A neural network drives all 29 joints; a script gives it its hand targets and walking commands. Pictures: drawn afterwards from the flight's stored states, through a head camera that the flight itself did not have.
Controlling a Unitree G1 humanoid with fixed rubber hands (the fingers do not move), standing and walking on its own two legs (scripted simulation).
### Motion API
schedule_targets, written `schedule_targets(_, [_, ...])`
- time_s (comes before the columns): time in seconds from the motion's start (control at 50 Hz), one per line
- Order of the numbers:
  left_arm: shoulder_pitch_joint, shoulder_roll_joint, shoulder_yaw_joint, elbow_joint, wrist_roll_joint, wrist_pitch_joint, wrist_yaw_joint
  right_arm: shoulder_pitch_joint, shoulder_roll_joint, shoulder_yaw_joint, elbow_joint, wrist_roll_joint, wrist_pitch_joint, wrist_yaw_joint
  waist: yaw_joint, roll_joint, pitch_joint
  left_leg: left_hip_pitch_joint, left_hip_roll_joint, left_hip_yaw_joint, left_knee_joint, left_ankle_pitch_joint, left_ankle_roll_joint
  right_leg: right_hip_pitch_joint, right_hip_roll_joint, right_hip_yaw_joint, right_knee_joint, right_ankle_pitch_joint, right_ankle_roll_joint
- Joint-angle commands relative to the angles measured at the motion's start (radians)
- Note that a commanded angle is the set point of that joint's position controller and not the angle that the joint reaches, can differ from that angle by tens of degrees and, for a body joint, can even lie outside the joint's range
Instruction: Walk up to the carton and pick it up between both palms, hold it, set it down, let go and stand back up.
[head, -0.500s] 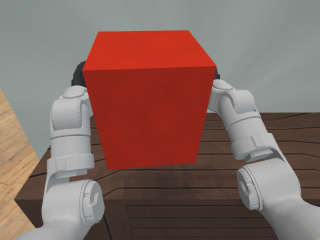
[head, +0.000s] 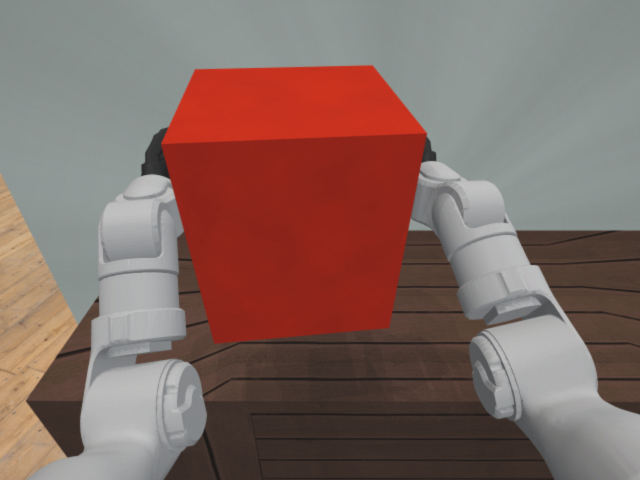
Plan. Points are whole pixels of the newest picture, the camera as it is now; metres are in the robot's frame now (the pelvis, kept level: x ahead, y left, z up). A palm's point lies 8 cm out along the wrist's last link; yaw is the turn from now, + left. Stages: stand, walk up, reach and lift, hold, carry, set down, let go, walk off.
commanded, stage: hold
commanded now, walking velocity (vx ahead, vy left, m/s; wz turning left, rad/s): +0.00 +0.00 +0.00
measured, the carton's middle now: (294, 202) +0.36 +0.01 +0.25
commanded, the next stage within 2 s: none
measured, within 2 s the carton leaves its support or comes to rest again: neither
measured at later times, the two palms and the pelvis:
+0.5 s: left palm (159, 193) +0.37 +0.16 +0.27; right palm (413, 179) +0.37 -0.14 +0.27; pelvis +0.00 +0.00 +0.00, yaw +0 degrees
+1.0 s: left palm (160, 190) +0.37 +0.16 +0.27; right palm (417, 180) +0.36 -0.14 +0.27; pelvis +0.00 +0.00 +0.00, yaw +0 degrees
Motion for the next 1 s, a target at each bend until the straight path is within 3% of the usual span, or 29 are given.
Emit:
schedule_targets(0.0, [-0.993,-0.616,-0.463,-0.185,-0.191,-0.096,-0.14,-0.995,0.726,0.242,-0.363,0.168,-0.052,0.153,-0.003,0.042,-0.385,0.115,-0.065,-0.013,-0.038,0.163,-0.014,0.071,0.036,0.058,-0.036,0.193,0.069])
schedule_targets(0.04, [-0.973,-0.59,-0.417,-0.126,-0.164,-0.097,-0.143,-0.987,0.733,0.24,-0.319,0.159,-0.05,0.153,0.015,0.001,-0.346,0.092,-0.065,-0.011,-0.064,0.097,0.003,0.072,0.032,0.056,-0.038,0.156,0.077])
schedule_targets(0.06, [-0.955,-0.602,-0.422,-0.104,-0.163,-0.094,-0.147,-0.97,0.722,0.224,-0.299,0.15,-0.052,0.155,0.007,0.018,-0.323,0.081,-0.058,-0.012,-0.074,0.088,0.0,0.07,0.032,0.059,-0.038,0.149,0.068])
schedule_targets(0.1, [-0.973,-0.633,-0.467,-0.169,-0.197,-0.098,-0.143,-1.011,0.728,0.25,-0.385,0.18,-0.068,0.157,0.004,0.052,-0.445,0.118,-0.059,-0.013,-0.04,0.194,-0.018,0.106,0.043,0.061,-0.021,0.227,0.062])
schedule_targets(0.16, [-0.951,-0.62,-0.457,-0.184,-0.199,-0.098,-0.135,-1.012,0.732,0.271,-0.431,0.202,-0.065,0.148,0.011,0.017,-0.481,0.16,-0.065,-0.016,-0.016,0.263,-0.01,0.11,0.05,0.054,-0.016,0.298,0.08])
schedule_targets(0.18, [-0.94,-0.605,-0.446,-0.154,-0.183,-0.093,-0.136,-0.961,0.704,0.246,-0.349,0.187,-0.05,0.146,-0.007,0.031,-0.389,0.144,-0.061,-0.017,-0.029,0.228,-0.015,0.079,0.044,0.053,-0.027,0.256,0.073])
schedule_targets(0.2, [-0.95,-0.618,-0.458,-0.193,-0.193,-0.096,-0.138,-0.965,0.72,0.256,-0.388,0.185,-0.056,0.149,0.005,0.031,-0.432,0.141,-0.059,-0.013,-0.033,0.222,-0.013,0.091,0.048,0.053,-0.026,0.233,0.071])
schedule_targets(0.22, [-0.933,-0.604,-0.435,-0.154,-0.179,-0.091,-0.139,-0.979,0.715,0.253,-0.384,0.178,-0.055,0.149,0.019,0.014,-0.397,0.125,-0.065,-0.008,-0.035,0.206,-0.007,0.083,0.044,0.056,-0.038,0.222,0.073])
schedule_targets(0.24, [-0.923,-0.599,-0.427,-0.138,-0.177,-0.09,-0.143,-0.97,0.715,0.247,-0.367,0.174,-0.054,0.148,0.011,-0.006,-0.383,0.122,-0.061,-0.008,-0.042,0.191,-0.003,0.087,0.043,0.056,-0.04,0.225,0.076])
schedule_targets(0.34, [-0.931,-0.633,-0.478,-0.227,-0.191,-0.084,-0.149,-0.923,0.687,0.248,-0.371,0.197,-0.044,0.145,-0.022,0.069,-0.417,0.16,-0.056,-0.018,-0.025,0.285,-0.043,0.122,0.05,0.055,-0.021,0.297,0.06])
schedule_targets(0.36, [-0.924,-0.624,-0.464,-0.219,-0.185,-0.079,-0.146,-0.94,0.687,0.255,-0.401,0.204,-0.045,0.146,-0.01,0.055,-0.431,0.159,-0.061,-0.013,-0.021,0.289,-0.038,0.127,0.052,0.052,-0.023,0.292,0.065])
schedule_targets(0.38, [-0.951,-0.62,-0.457,-0.208,-0.175,-0.079,-0.144,-0.929,0.674,0.232,-0.341,0.189,-0.034,0.15,-0.018,0.071,-0.361,0.14,-0.056,-0.015,-0.037,0.252,-0.044,0.098,0.052,0.049,-0.025,0.235,0.059])
schedule_targets(0.4, [-0.935,-0.643,-0.473,-0.195,-0.181,-0.073,-0.144,-0.938,0.672,0.22,-0.365,0.177,-0.041,0.155,-0.025,0.074,-0.362,0.13,-0.052,-0.014,-0.04,0.232,-0.045,0.086,0.053,0.049,-0.031,0.212,0.055])
schedule_targets(0.42, [-0.943,-0.627,-0.454,-0.199,-0.179,-0.08,-0.144,-0.965,0.706,0.245,-0.377,0.185,-0.046,0.158,0.005,0.046,-0.366,0.114,-0.057,-0.01,-0.037,0.232,-0.027,0.1,0.048,0.053,-0.031,0.224,0.06])
schedule_targets(0.44, [-0.979,-0.643,-0.491,-0.229,-0.198,-0.087,-0.14,-0.953,0.695,0.221,-0.36,0.178,-0.045,0.16,-0.036,0.065,-0.39,0.13,-0.051,-0.02,-0.04,0.224,-0.04,0.091,0.05,0.053,-0.024,0.225,0.058])
schedule_targets(0.5, [-0.983,-0.626,-0.49,-0.267,-0.211,-0.092,-0.127,-1.005,0.732,0.279,-0.463,0.207,-0.061,0.157,0.01,0.045,-0.492,0.166,-0.064,-0.018,-0.008,0.284,-0.028,0.113,0.05,0.05,-0.01,0.298,0.075])
schedule_targets(0.52, [-1.001,-0.634,-0.513,-0.279,-0.219,-0.095,-0.122,-0.962,0.708,0.245,-0.408,0.199,-0.051,0.157,-0.026,0.075,-0.464,0.172,-0.055,-0.027,-0.015,0.28,-0.041,0.091,0.054,0.047,-0.009,0.286,0.068])
schedule_targets(0.54, [-0.965,-0.62,-0.475,-0.259,-0.196,-0.085,-0.121,-0.942,0.706,0.268,-0.397,0.206,-0.044,0.159,0.009,0.054,-0.448,0.176,-0.053,-0.023,-0.019,0.273,-0.031,0.095,0.053,0.047,-0.014,0.253,0.066])
schedule_targets(0.56, [-0.922,-0.606,-0.453,-0.203,-0.176,-0.074,-0.127,-0.95,0.705,0.268,-0.392,0.197,-0.047,0.157,0.019,0.028,-0.386,0.155,-0.056,-0.018,-0.023,0.262,-0.017,0.083,0.048,0.048,-0.025,0.254,0.069])
schedule_targets(0.58, [-0.891,-0.638,-0.489,-0.22,-0.19,-0.07,-0.132,-0.95,0.698,0.26,-0.437,0.193,-0.053,0.152,-0.01,0.043,-0.435,0.164,-0.053,-0.019,-0.023,0.268,-0.026,0.101,0.053,0.05,-0.024,0.279,0.066])
schedule_targets(0.66, [-0.933,-0.639,-0.483,-0.214,-0.187,-0.072,-0.143,-0.932,0.676,0.228,-0.382,0.176,-0.039,0.153,-0.026,0.06,-0.395,0.154,-0.053,-0.017,-0.035,0.232,-0.041,0.086,0.052,0.049,-0.028,0.231,0.061])
schedule_targets(0.7, [-0.936,-0.642,-0.498,-0.238,-0.2,-0.077,-0.139,-0.944,0.688,0.244,-0.411,0.185,-0.043,0.155,-0.018,0.064,-0.426,0.158,-0.056,-0.02,-0.021,0.267,-0.041,0.098,0.052,0.051,-0.02,0.265,0.058])
schedule_targets(0.72, [-0.94,-0.62,-0.473,-0.223,-0.186,-0.076,-0.137,-0.95,0.69,0.253,-0.387,0.19,-0.038,0.155,-0.009,0.038,-0.408,0.159,-0.056,-0.021,-0.023,0.262,-0.035,0.098,0.053,0.047,-0.019,0.262,0.065])
schedule_targets(0.74, [-0.938,-0.614,-0.463,-0.22,-0.181,-0.076,-0.139,-0.977,0.715,0.279,-0.419,0.199,-0.044,0.154,0.013,0.026,-0.42,0.155,-0.063,-0.016,-0.02,0.268,-0.023,0.114,0.048,0.053,-0.018,0.291,0.074])
schedule_targets(0.8, [-0.903,-0.628,-0.488,-0.272,-0.19,-0.067,-0.133,-0.926,0.691,0.303,-0.46,0.23,-0.04,0.146,0.004,0.051,-0.47,0.189,-0.06,-0.019,0.0,0.368,-0.042,0.15,0.056,0.054,-0.002,0.38,0.067])
schedule_targets(0.84, [-0.907,-0.605,-0.465,-0.262,-0.18,-0.065,-0.137,-0.922,0.691,0.289,-0.438,0.213,-0.038,0.147,0.002,0.022,-0.437,0.193,-0.061,-0.012,-0.008,0.34,-0.036,0.125,0.058,0.048,-0.012,0.339,0.072])
schedule_targets(0.92, [-0.924,-0.616,-0.474,-0.243,-0.173,-0.065,-0.142,-0.931,0.675,0.26,-0.396,0.192,-0.041,0.151,-0.013,0.041,-0.381,0.162,-0.057,-0.012,-0.03,0.259,-0.035,0.091,0.053,0.052,-0.028,0.259,0.065])
schedule_targets(0.94, [-0.916,-0.598,-0.442,-0.198,-0.162,-0.064,-0.145,-0.948,0.68,0.259,-0.387,0.184,-0.04,0.154,0.006,0.008,-0.363,0.144,-0.057,-0.006,-0.042,0.207,-0.018,0.081,0.047,0.052,-0.039,0.213,0.068])
schedule_targets(0.98, [-0.913,-0.621,-0.481,-0.203,-0.178,-0.07,-0.148,-0.954,0.681,0.246,-0.41,0.178,-0.048,0.15,-0.023,0.036,-0.394,0.149,-0.057,-0.016,-0.031,0.228,-0.026,0.094,0.046,0.052,-0.031,0.264,0.061])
